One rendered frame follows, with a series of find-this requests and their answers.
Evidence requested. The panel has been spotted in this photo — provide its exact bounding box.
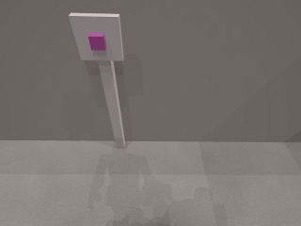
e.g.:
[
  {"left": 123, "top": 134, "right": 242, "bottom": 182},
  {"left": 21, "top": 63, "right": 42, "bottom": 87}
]
[{"left": 69, "top": 12, "right": 125, "bottom": 149}]

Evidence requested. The button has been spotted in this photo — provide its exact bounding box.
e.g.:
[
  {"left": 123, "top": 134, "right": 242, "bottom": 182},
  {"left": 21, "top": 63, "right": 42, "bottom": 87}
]
[{"left": 88, "top": 33, "right": 106, "bottom": 51}]

